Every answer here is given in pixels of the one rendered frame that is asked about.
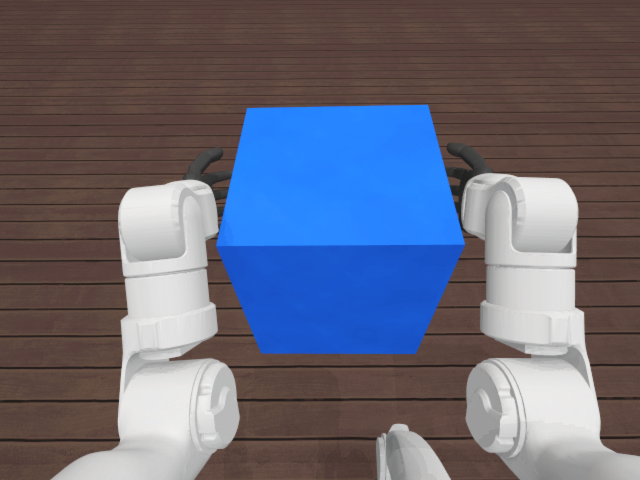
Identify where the robot right upper arm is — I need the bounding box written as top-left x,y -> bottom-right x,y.
466,358 -> 640,480

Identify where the robot left hand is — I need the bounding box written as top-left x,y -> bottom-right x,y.
183,147 -> 233,235

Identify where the left robot forearm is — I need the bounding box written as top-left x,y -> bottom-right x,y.
118,180 -> 219,437

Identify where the right robot forearm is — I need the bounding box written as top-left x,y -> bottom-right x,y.
461,173 -> 600,422

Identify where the right robot thigh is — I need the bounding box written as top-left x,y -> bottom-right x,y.
376,430 -> 451,480

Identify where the robot left upper arm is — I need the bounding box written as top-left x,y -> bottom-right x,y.
50,358 -> 240,480

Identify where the robot right hand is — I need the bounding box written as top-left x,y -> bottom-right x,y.
445,143 -> 493,234

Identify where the right robot shin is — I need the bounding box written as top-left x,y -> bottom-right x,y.
388,424 -> 409,433

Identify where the carton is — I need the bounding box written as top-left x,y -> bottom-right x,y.
216,105 -> 465,354

